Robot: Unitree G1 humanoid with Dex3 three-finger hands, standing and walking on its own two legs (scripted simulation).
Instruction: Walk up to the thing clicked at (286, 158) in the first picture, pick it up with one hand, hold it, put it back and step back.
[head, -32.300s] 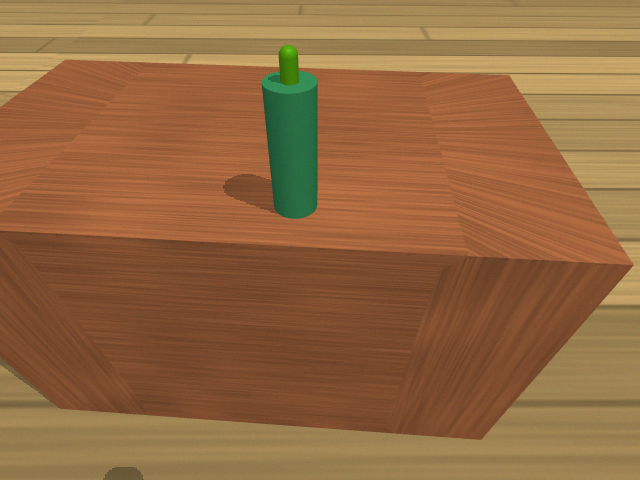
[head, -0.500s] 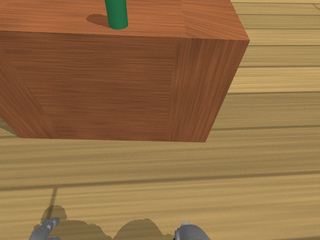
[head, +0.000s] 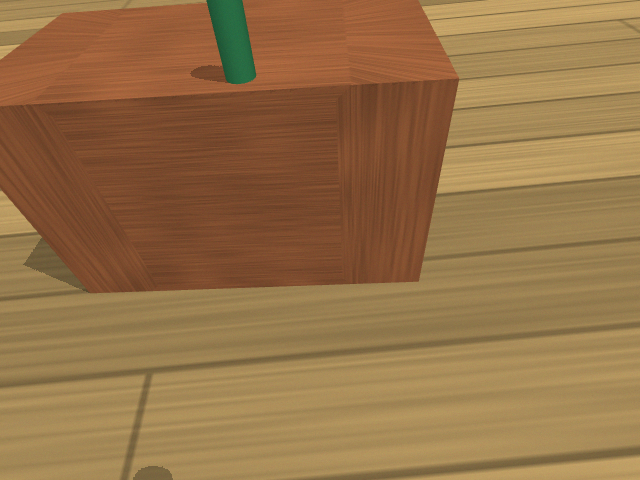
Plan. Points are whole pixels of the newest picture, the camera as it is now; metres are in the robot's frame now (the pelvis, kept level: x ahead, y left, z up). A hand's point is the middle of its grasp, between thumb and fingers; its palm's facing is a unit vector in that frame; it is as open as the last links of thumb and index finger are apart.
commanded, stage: step back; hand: left
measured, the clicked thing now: (228, 19) +1.05 +0.25 +0.17
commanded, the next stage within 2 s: stand in 0.92 s
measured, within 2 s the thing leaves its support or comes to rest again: neither
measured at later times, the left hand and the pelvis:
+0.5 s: hand out of the picture +0.08 +0.26 -0.14, palm faces +0.04 -0.92 -0.39, open 7.4 cm; pelvis +0.01 -0.01 +0.00, yaw +3 degrees
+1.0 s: hand out of the picture +0.13 +0.29 -0.15, palm faces +0.05 -0.93 -0.35, open 7.4 cm; pelvis +0.05 +0.02 +0.00, yaw +3 degrees
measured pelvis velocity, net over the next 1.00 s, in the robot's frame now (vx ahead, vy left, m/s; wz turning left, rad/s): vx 0.05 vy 0.02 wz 0.05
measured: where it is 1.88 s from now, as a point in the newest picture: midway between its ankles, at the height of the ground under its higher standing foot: outside the picture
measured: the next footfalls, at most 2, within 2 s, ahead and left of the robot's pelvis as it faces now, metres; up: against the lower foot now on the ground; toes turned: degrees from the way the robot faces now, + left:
left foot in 0.10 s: +0.02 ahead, +0.15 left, +0.00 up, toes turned +1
right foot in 0.40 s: +0.09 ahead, -0.11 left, +0.00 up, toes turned +1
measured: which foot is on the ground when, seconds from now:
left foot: up 0.00-0.08, down 0.10-0.42, up 0.44-0.70, down 0.72-1.00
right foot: down 0.00-0.16, up 0.18-0.38, down 0.40-1.00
